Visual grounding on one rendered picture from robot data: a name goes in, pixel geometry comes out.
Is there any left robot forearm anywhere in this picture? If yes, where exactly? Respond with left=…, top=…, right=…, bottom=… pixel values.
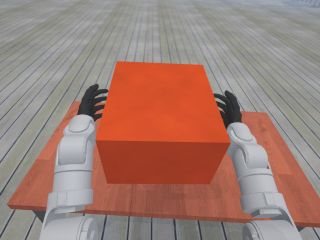
left=39, top=114, right=96, bottom=240

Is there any robot right upper arm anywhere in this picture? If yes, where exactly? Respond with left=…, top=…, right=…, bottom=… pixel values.
left=242, top=220, right=301, bottom=240

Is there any table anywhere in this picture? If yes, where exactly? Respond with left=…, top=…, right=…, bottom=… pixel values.
left=6, top=101, right=320, bottom=232

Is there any robot left upper arm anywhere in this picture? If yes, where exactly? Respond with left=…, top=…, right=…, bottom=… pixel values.
left=40, top=215, right=98, bottom=240

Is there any robot right hand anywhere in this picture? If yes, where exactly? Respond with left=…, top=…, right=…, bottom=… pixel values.
left=213, top=90, right=242, bottom=129

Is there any carton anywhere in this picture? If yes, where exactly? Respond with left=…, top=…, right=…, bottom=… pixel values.
left=95, top=61, right=231, bottom=185

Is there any robot left hand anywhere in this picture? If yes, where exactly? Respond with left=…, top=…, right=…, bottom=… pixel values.
left=77, top=84, right=109, bottom=122

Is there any right robot forearm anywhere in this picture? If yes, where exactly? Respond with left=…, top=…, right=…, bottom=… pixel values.
left=226, top=122, right=302, bottom=240

